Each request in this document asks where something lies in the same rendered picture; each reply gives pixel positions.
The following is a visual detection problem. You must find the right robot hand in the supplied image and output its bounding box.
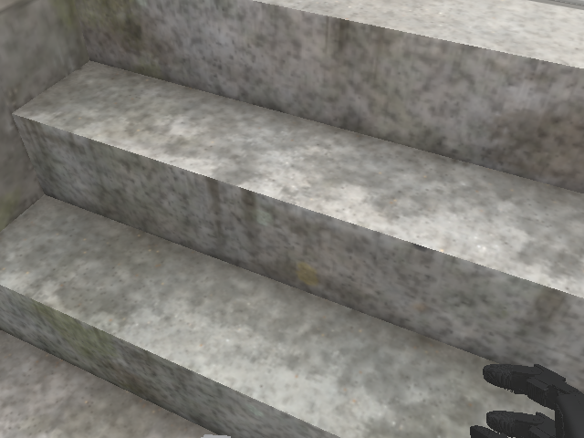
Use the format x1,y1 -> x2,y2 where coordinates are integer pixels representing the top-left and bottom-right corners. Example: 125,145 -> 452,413
470,364 -> 584,438

